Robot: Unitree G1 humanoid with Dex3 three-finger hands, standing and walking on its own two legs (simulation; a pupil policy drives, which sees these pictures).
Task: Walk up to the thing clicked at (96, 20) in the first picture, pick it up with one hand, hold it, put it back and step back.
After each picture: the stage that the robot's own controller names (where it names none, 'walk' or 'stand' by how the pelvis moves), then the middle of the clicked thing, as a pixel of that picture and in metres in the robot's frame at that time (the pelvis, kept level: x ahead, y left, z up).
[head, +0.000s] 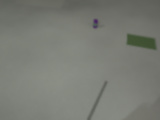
stand; (95, 23) +1.90 -0.24 -0.72
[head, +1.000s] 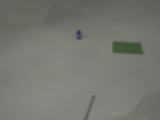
walk; (78, 35) +1.79 +0.12 -0.70
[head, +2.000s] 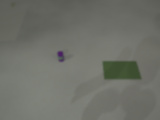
walk; (60, 56) +1.23 +0.27 -0.72
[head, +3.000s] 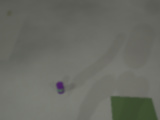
walk; (60, 87) +0.81 +0.22 -0.71
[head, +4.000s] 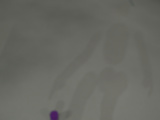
walk; (54, 117) +0.55 +0.13 -0.70
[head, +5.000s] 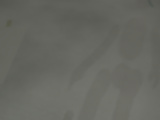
stand; out of the picture +0.45 +0.13 -0.72
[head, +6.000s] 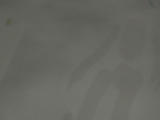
stand; out of the picture +0.43 +0.13 -0.71
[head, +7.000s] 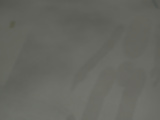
stand; out of the picture +0.42 +0.13 -0.72
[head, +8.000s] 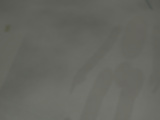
stand; out of the picture +0.41 +0.15 -0.73
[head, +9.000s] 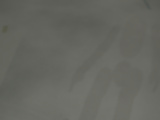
stand; out of the picture +0.40 +0.16 -0.73
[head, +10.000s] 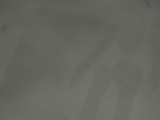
stand; out of the picture +0.39 +0.16 -0.73
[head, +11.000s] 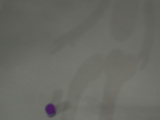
go down; (50, 110) +0.42 +0.16 -0.64
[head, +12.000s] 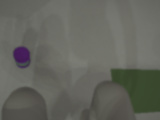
go down; (22, 58) +0.48 +0.19 -0.30
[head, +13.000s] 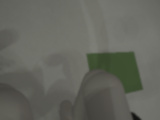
close in; out of the picture +0.47 +0.23 -0.24
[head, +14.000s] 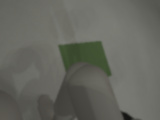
close; out of the picture +0.47 +0.25 -0.23
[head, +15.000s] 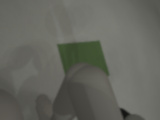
lift; out of the picture +0.44 +0.23 -0.23
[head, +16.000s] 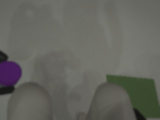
lift; (8, 76) +0.34 +0.23 -0.10
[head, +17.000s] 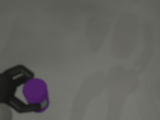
hold; (37, 96) +0.31 +0.14 +0.05
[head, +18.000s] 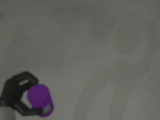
hold; (41, 101) +0.30 +0.14 +0.01
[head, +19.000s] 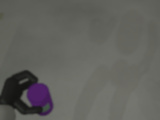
hold; (41, 100) +0.31 +0.14 +0.01
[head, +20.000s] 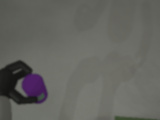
crouch; (36, 89) +0.35 +0.15 -0.04
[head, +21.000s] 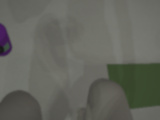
lower; out of the picture +0.48 +0.20 -0.08
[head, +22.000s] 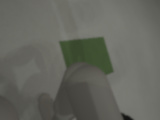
lower; out of the picture +0.44 +0.24 -0.23
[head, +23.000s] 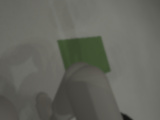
lower; out of the picture +0.44 +0.25 -0.24
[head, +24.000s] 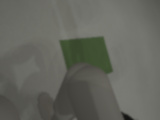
lower; out of the picture +0.45 +0.25 -0.23
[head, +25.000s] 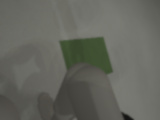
lower; out of the picture +0.45 +0.25 -0.23
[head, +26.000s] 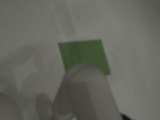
open; out of the picture +0.45 +0.22 -0.24
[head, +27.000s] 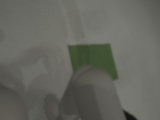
stand; out of the picture +0.44 +0.21 -0.24
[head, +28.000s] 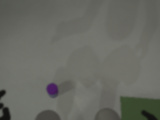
walk; (52, 90) +0.43 +0.13 -0.50
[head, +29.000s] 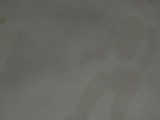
stand; out of the picture +0.39 +0.11 -0.66
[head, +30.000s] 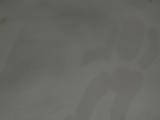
stand; out of the picture +0.39 +0.12 -0.67
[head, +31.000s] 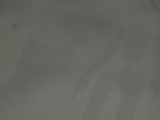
stand; out of the picture +0.40 +0.09 -0.72
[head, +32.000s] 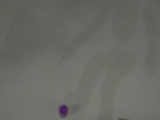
walk; (63, 111) +0.46 +0.06 -0.71
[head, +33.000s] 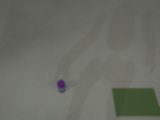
walk; (61, 86) +0.68 +0.15 -0.69
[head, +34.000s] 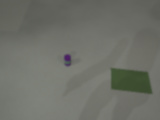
stand; (67, 60) +1.03 +0.13 -0.69
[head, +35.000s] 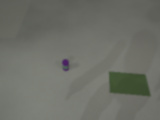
stand; (65, 65) +1.02 +0.13 -0.70
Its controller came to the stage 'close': yes
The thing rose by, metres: 0.72
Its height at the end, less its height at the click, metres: +0.00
